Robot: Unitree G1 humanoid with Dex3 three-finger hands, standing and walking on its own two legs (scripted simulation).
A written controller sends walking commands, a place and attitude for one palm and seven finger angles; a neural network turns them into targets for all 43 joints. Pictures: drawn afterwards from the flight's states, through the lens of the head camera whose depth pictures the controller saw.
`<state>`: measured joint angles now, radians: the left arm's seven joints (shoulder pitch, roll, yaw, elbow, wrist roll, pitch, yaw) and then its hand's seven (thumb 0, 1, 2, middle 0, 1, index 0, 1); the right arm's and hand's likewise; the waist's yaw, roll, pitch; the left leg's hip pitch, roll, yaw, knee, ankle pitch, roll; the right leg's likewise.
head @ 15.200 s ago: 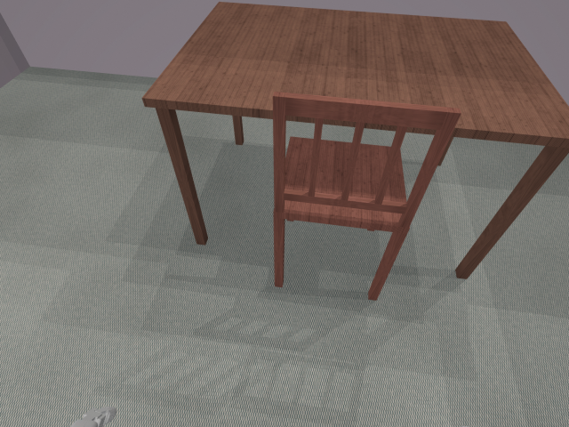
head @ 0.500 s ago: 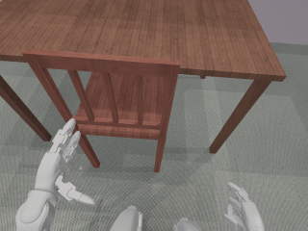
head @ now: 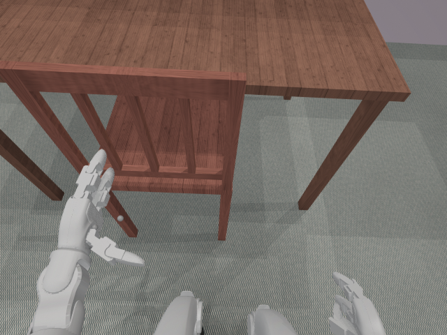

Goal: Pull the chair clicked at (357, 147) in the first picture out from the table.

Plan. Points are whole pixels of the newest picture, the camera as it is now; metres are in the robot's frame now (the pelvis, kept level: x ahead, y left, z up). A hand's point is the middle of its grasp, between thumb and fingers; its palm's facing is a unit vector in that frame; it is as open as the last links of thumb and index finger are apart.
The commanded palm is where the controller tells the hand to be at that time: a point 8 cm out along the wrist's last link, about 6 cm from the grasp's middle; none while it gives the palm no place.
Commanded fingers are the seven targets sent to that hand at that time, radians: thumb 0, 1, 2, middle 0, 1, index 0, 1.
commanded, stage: aim the fingers beside a spindle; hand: left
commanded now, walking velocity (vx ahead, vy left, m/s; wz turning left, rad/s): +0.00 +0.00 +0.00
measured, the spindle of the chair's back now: (145, 137) +0.50 +0.19 +0.00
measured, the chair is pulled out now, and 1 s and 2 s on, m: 0.00 0.00 0.00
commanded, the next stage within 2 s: none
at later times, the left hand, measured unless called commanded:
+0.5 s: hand (138, 205) +0.33 +0.16 +0.02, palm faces -0.03 -1.00 -0.04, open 16.9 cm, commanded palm +0.31 +0.22 +0.02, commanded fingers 0.00 -0.50 0.30 -0.06 -0.08 -0.06 -0.08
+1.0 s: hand (145, 202) +0.35 +0.16 -0.01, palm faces +0.01 -1.00 -0.03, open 16.9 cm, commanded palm +0.33 +0.21 +0.01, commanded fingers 0.00 -0.50 0.30 -0.06 -0.08 -0.06 -0.08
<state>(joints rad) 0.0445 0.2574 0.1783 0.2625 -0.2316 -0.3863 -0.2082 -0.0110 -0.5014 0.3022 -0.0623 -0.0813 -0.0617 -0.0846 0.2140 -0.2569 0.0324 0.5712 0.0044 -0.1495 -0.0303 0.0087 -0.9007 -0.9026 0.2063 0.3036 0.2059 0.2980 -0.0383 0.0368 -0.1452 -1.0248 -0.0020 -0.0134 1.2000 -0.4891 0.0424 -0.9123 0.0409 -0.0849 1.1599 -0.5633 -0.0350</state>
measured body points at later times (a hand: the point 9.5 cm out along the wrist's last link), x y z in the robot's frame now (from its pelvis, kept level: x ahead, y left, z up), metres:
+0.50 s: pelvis +0.00 +0.00 -0.01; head +0.09 +0.01 +0.43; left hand +0.33 +0.22 +0.03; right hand +0.15 -0.25 -0.11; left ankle +0.05 +0.09 -0.64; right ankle +0.00 -0.10 -0.64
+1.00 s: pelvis -0.01 +0.00 -0.02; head +0.10 +0.01 +0.42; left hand +0.34 +0.22 +0.00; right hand +0.13 -0.25 -0.13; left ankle +0.05 +0.09 -0.64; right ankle +0.00 -0.10 -0.64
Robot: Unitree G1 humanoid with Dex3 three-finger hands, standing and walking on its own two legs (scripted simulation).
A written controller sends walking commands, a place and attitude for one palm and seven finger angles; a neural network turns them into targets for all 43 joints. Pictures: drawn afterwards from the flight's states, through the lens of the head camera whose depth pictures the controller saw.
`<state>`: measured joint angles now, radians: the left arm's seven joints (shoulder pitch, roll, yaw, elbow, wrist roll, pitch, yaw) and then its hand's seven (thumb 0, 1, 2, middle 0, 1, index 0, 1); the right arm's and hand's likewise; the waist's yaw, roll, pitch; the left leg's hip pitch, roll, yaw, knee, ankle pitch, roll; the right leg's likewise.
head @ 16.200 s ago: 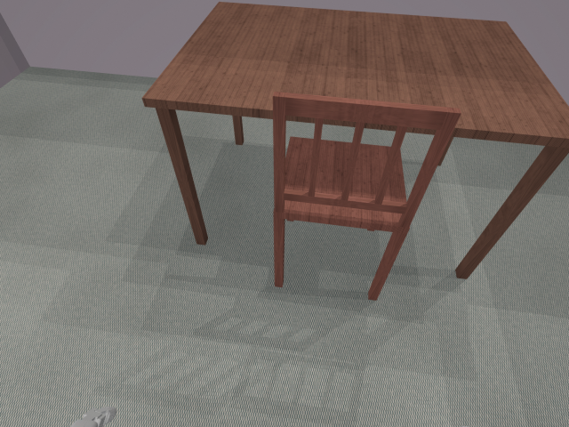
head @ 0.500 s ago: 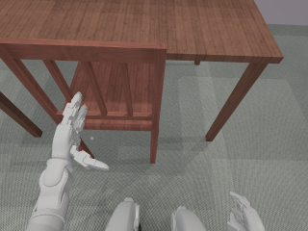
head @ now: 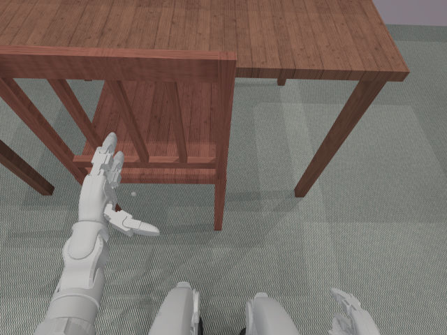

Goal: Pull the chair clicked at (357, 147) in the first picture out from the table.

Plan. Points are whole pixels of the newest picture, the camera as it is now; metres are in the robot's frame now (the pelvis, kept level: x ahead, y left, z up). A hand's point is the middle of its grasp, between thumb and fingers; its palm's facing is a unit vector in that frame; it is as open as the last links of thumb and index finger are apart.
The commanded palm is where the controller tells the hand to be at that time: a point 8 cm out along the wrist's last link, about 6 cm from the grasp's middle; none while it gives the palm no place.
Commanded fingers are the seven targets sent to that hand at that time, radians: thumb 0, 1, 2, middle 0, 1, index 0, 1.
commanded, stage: aim the fingers beside a spindle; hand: left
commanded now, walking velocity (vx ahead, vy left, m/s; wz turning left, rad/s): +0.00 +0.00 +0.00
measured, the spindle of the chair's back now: (132, 126) +0.51 +0.20 +0.02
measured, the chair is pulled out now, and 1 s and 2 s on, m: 0.00 0.00 0.00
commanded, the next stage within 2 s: none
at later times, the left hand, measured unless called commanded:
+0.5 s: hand (125, 190) +0.35 +0.18 +0.04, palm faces +0.03 -1.00 -0.06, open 16.9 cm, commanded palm +0.33 +0.22 +0.02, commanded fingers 0.00 -0.50 0.30 -0.06 -0.08 -0.06 -0.08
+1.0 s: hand (141, 197) +0.35 +0.16 +0.01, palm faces -0.03 -1.00 -0.02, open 16.9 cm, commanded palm +0.34 +0.21 +0.03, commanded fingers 0.00 -0.50 0.30 -0.06 -0.08 -0.06 -0.08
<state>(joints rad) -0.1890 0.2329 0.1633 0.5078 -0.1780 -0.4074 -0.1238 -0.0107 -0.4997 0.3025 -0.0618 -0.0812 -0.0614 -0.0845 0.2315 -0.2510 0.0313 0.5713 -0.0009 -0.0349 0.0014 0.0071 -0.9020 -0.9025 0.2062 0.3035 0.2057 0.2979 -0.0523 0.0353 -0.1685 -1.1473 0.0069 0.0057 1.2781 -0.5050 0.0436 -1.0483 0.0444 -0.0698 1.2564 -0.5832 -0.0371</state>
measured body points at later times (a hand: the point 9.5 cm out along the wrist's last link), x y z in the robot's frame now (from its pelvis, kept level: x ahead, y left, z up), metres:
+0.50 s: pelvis +0.00 +0.00 +0.00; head +0.10 +0.02 +0.44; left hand +0.34 +0.23 +0.04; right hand +0.16 -0.24 -0.10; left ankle +0.05 +0.09 -0.62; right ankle +0.01 -0.10 -0.62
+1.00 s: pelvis +0.00 +0.00 +0.00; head +0.11 +0.01 +0.44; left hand +0.34 +0.21 +0.02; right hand +0.14 -0.24 -0.11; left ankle +0.05 +0.09 -0.62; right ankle +0.01 -0.10 -0.62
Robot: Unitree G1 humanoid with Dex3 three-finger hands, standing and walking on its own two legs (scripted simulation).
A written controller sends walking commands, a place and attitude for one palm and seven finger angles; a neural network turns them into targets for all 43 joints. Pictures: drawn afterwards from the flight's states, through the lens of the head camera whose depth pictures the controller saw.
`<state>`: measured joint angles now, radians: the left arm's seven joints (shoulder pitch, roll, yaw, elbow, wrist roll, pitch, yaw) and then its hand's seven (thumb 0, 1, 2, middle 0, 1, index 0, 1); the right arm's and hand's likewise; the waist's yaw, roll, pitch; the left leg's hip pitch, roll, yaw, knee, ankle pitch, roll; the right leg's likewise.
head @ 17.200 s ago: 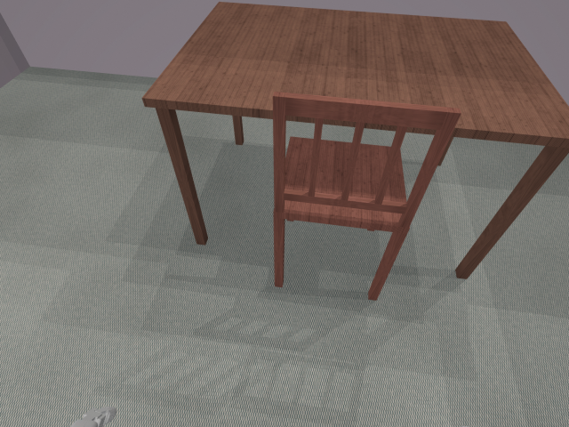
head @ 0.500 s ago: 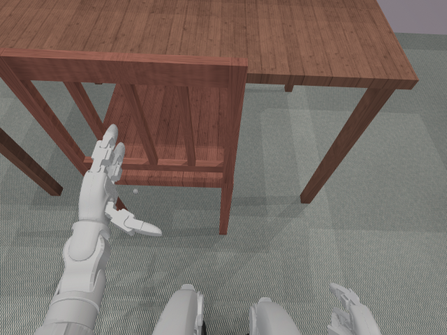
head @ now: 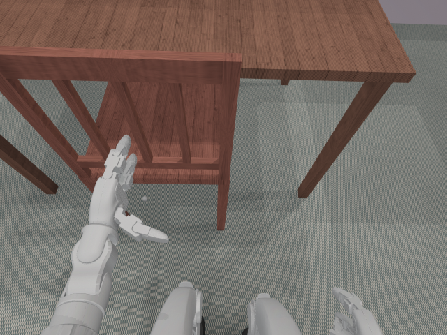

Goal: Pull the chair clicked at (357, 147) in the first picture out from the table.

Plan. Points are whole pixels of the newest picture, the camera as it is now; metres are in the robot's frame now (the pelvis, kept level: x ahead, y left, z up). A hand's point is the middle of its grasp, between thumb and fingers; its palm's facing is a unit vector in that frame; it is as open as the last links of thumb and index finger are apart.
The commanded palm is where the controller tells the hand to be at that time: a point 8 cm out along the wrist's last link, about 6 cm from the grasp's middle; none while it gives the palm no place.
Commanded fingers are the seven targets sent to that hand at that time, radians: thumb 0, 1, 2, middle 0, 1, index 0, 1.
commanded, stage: aim the fingers beside a spindle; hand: left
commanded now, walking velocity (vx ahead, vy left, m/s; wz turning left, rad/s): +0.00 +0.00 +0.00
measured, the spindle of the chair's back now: (136, 126) +0.50 +0.20 +0.01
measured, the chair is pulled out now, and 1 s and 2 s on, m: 0.00 0.00 0.00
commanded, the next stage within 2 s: push the fingers through the gap in 1.60 s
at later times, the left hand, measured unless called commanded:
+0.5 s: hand (142, 190) +0.36 +0.16 +0.02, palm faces +0.03 -1.00 -0.06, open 16.9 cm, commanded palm +0.33 +0.21 +0.02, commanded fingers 0.00 -0.50 0.30 -0.06 -0.08 -0.06 -0.08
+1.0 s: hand (130, 188) +0.35 +0.17 +0.03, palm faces +0.02 -1.00 -0.06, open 16.9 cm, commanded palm +0.34 +0.21 +0.02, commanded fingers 0.00 -0.50 0.30 -0.06 -0.08 -0.06 -0.08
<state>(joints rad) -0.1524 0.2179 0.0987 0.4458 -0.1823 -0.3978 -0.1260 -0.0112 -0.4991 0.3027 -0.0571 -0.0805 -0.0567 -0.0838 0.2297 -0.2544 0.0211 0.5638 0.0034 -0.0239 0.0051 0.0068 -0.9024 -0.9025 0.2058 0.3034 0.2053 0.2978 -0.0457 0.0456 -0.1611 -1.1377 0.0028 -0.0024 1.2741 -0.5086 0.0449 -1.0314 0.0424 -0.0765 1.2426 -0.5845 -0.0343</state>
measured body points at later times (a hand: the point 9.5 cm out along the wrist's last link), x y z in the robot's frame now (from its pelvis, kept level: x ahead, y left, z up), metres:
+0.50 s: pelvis +0.00 -0.01 +0.00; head +0.10 +0.00 +0.44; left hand +0.35 +0.21 +0.03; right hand +0.15 -0.25 -0.11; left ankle +0.05 +0.09 -0.62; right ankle +0.01 -0.11 -0.62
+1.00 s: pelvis +0.00 +0.00 +0.00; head +0.10 +0.01 +0.44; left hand +0.35 +0.23 +0.04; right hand +0.15 -0.24 -0.11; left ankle +0.05 +0.09 -0.62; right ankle +0.01 -0.11 -0.62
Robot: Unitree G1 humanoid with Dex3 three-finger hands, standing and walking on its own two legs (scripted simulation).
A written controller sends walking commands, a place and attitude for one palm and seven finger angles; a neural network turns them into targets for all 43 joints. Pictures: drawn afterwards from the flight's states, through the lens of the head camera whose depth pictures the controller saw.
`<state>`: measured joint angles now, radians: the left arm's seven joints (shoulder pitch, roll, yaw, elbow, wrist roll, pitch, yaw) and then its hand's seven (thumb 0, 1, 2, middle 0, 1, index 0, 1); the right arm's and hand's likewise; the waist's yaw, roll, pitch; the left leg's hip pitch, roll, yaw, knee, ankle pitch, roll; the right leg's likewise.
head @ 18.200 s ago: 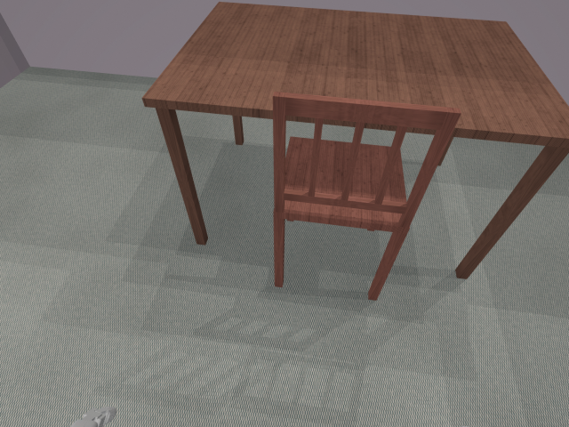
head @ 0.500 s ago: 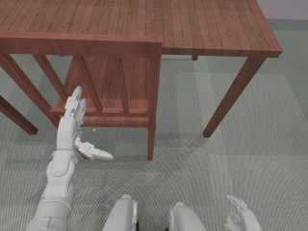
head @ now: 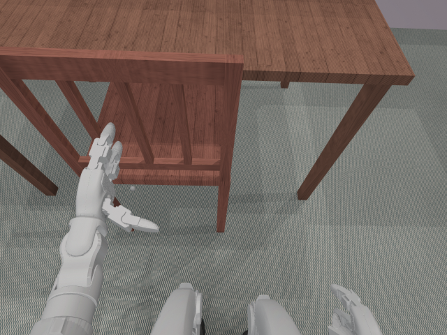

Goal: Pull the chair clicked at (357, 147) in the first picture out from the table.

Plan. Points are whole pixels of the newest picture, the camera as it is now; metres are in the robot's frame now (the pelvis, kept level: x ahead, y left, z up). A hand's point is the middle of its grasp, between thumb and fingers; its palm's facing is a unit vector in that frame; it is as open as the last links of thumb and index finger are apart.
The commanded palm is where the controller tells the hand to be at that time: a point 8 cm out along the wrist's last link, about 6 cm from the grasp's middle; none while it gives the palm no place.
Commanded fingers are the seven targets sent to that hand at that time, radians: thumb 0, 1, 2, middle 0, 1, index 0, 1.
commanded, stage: aim the fingers beside a spindle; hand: left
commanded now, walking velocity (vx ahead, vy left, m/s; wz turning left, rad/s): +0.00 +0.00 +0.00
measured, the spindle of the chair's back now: (137, 127) +0.50 +0.19 +0.01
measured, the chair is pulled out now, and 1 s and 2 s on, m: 0.00 0.00 0.00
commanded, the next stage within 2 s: push the fingers through the gap in 0.60 s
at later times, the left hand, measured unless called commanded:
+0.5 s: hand (143, 193) +0.36 +0.16 +0.01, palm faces -0.01 -1.00 -0.01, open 16.9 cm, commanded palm +0.34 +0.21 +0.03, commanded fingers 0.00 -0.50 0.30 -0.06 -0.08 -0.06 -0.08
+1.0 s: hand (139, 176) +0.39 +0.17 +0.02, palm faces +0.03 -1.00 -0.06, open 16.9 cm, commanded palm +0.37 +0.21 +0.02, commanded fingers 0.00 -0.50 0.30 -0.06 -0.08 -0.06 -0.08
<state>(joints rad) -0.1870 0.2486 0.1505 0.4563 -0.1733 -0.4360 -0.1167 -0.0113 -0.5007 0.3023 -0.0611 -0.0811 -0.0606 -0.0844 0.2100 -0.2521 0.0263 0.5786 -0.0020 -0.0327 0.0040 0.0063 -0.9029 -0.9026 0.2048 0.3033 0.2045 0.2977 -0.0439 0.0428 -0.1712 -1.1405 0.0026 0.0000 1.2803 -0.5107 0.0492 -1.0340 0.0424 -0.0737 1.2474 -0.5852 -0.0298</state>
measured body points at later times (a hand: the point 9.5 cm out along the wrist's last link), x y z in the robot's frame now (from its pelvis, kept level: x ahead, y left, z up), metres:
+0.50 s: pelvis +0.00 +0.01 +0.00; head +0.11 +0.02 +0.43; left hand +0.35 +0.21 +0.01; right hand +0.15 -0.24 -0.11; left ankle +0.05 +0.09 -0.62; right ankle +0.01 -0.11 -0.62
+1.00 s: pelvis +0.00 +0.00 -0.01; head +0.11 +0.01 +0.43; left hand +0.38 +0.22 +0.03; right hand +0.15 -0.25 -0.12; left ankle +0.05 +0.09 -0.62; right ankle +0.01 -0.11 -0.62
